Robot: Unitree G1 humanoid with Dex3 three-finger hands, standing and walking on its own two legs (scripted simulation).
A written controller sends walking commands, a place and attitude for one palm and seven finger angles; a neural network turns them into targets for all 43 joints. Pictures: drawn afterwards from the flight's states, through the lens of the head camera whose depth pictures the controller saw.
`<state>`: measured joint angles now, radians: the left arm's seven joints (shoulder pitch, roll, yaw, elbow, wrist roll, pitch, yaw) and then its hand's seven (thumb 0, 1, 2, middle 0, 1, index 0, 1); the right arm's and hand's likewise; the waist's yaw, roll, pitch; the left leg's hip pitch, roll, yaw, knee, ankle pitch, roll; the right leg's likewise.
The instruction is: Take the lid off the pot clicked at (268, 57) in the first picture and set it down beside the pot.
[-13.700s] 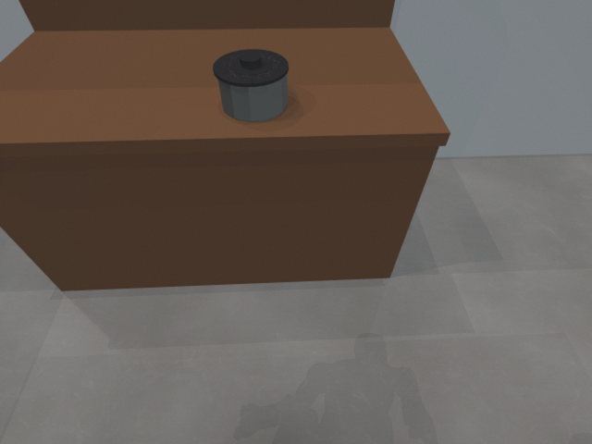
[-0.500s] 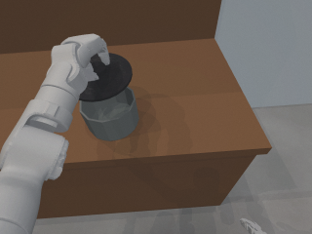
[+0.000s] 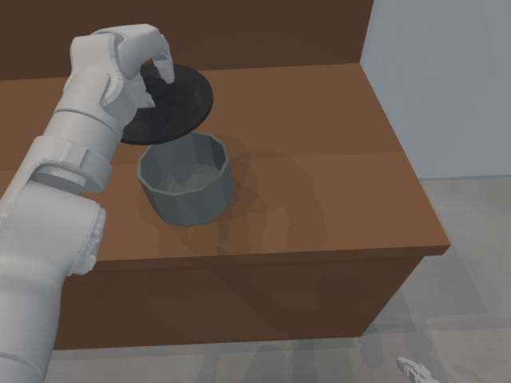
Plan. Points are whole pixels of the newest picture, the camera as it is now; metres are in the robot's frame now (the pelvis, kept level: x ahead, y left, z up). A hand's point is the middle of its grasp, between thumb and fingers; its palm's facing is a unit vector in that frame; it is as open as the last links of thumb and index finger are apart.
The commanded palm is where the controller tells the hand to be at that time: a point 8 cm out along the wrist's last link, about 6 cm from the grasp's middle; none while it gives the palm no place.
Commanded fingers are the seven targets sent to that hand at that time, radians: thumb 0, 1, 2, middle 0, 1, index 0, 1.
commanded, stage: lift the lid straight up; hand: left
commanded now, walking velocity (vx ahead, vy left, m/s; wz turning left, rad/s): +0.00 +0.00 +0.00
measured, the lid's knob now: (150, 90) +0.51 +0.16 +0.21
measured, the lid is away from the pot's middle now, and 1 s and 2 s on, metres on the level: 0.02 0.09 0.22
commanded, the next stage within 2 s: move the lid sideways beside the pot in 0.22 s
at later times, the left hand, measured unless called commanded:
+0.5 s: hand (134, 81) +0.47 +0.17 +0.25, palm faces -0.23 -0.06 -0.97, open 8.3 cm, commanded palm +0.46 +0.18 +0.32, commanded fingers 0.00 0.63 1.04 -0.77 -1.01 -0.72 -0.97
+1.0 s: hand (88, 92) +0.45 +0.23 +0.24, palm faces -0.25 -0.05 -0.97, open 8.3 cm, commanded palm +0.45 +0.23 +0.32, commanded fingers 0.00 0.63 1.04 -0.77 -1.01 -0.72 -0.97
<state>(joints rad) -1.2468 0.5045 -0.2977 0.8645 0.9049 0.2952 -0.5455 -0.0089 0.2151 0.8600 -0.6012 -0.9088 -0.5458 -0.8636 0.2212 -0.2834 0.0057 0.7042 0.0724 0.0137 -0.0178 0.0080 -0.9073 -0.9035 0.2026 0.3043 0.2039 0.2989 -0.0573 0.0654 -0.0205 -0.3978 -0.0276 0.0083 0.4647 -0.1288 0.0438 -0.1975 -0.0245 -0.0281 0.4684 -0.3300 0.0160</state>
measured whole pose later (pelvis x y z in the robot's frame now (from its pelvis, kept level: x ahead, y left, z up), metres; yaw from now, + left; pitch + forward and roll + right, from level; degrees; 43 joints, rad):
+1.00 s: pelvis -0.01 +0.00 +0.00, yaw +0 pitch +3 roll -1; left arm -1.21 0.64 -0.24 0.85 0.93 0.22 -0.59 -0.01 0.21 0.86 -0.61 -0.91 -0.55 -0.87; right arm 0.20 -0.29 0.02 0.67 0.09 0.07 -0.03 0.01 -0.91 -0.90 0.20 0.30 0.20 0.30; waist -0.05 0.06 -0.01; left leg -0.41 -0.02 0.00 0.47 -0.12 0.05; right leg -0.20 -0.01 -0.03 0.45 -0.31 0.02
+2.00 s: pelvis -0.01 +0.01 +0.00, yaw -1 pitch +5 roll -3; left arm -1.18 0.90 -0.08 0.94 0.97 0.04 -0.61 -0.02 0.21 0.86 -0.61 -0.91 -0.54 -0.87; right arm 0.24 -0.30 0.02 0.68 0.10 0.11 -0.06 0.01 -0.91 -0.90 0.20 0.30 0.21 0.30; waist -0.06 0.05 0.01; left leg -0.46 0.00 0.00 0.50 -0.13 0.06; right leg -0.22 0.00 -0.02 0.42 -0.28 0.03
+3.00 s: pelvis +0.00 +0.03 -0.01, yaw -1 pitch +8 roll -4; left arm -1.22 0.97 -0.06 1.06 1.00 -0.01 -0.60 -0.02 0.22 0.85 -0.60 -0.92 -0.54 -0.87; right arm 0.30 -0.31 0.02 0.69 0.10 0.10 -0.07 0.00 -0.90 -0.90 0.21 0.30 0.21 0.30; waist -0.08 0.03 0.01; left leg -0.54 -0.01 0.01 0.56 -0.16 0.08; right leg -0.28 0.00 -0.02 0.45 -0.30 0.02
